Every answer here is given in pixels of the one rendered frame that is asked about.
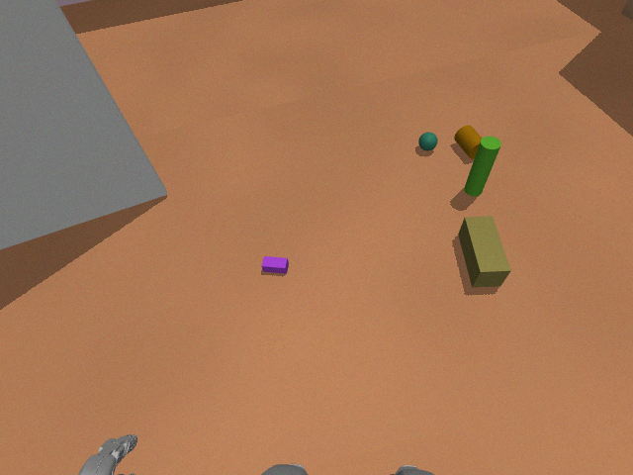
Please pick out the left robot hand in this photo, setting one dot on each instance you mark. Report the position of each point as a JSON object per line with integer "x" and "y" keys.
{"x": 109, "y": 456}

